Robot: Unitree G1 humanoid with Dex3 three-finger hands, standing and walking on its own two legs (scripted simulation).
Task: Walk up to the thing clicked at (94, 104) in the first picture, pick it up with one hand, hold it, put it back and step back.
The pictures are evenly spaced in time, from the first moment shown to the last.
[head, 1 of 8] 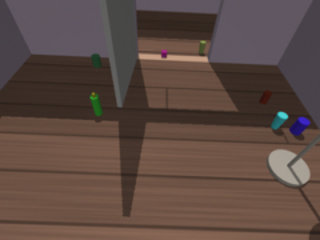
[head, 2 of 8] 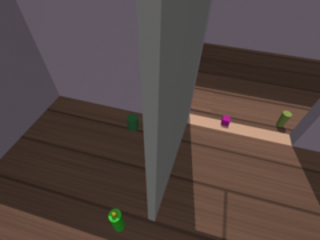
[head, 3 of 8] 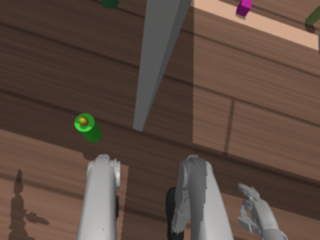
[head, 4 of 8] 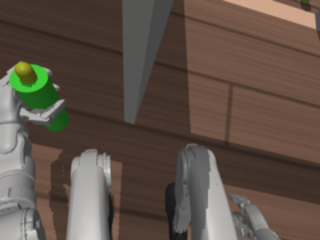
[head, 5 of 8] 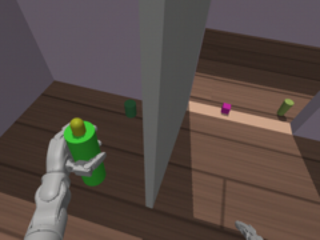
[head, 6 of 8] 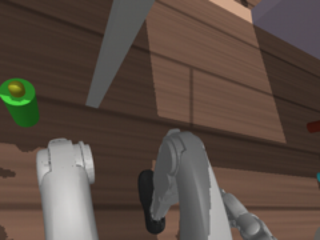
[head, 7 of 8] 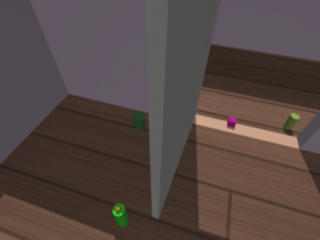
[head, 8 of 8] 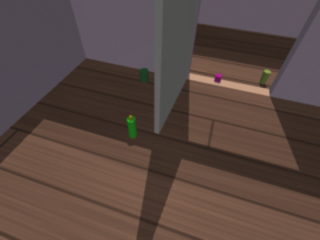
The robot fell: no
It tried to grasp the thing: yes
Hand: left
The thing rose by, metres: 0.66
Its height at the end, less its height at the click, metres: +0.00
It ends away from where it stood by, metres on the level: 0.01
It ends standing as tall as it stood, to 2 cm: yes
